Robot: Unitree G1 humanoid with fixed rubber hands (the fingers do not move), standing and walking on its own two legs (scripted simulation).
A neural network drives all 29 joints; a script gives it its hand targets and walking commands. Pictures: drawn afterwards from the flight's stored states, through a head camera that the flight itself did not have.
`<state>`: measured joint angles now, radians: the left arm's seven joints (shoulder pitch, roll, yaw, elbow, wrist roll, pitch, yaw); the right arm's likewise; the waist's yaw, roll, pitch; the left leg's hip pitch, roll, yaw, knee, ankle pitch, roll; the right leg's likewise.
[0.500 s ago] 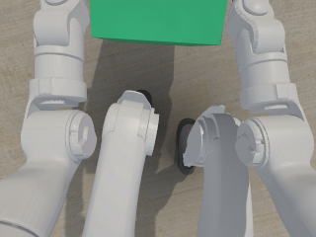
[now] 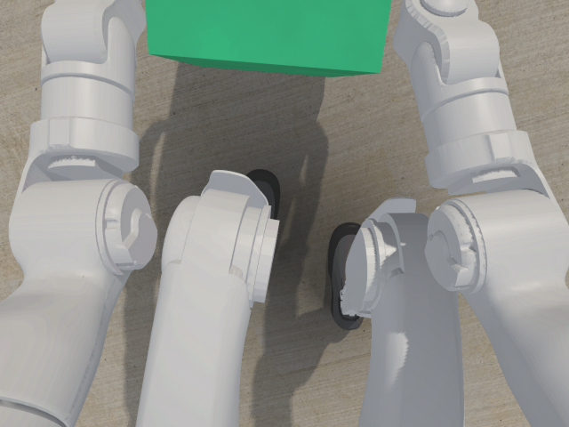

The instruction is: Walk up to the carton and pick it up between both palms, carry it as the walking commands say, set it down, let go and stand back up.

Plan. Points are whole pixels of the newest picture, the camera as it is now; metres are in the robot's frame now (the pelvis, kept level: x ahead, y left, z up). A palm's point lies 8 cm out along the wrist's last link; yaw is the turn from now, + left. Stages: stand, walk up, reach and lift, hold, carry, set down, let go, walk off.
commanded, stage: set down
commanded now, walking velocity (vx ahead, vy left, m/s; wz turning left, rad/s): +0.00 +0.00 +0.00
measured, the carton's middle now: out of the picture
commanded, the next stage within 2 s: none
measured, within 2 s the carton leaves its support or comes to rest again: rests again in 0.68 s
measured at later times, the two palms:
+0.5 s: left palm out of the picture +0.51 +0.26 -0.15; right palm out of the picture +0.55 -0.03 -0.16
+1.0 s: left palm out of the picture +0.51 +0.26 -0.17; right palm out of the picture +0.54 -0.04 -0.18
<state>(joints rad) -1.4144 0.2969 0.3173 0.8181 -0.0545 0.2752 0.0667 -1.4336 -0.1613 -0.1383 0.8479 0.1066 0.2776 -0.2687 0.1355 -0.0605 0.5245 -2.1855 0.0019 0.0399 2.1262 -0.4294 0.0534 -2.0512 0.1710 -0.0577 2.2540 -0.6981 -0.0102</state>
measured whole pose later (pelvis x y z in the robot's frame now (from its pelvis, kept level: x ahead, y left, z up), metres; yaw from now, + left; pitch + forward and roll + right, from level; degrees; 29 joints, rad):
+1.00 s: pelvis +0.00 +0.00 -0.02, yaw -1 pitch +31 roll +0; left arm -1.41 0.35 0.35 1.05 -0.02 0.20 -0.01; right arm -1.44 -0.14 -0.12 1.03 0.07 0.21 -0.19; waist 0.13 -0.06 0.44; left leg -2.27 0.04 0.06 2.17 -0.44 0.06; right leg -2.16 0.20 -0.05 2.30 -0.68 -0.01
